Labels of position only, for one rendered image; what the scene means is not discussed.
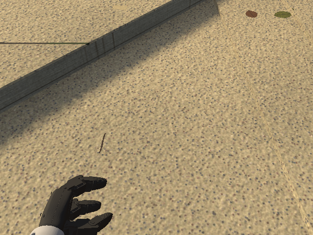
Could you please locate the robot left forearm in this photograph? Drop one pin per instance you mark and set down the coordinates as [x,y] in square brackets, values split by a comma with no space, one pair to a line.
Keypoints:
[47,230]

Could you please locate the robot left hand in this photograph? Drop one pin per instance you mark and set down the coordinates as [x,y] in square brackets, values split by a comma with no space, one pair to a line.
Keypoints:
[62,208]

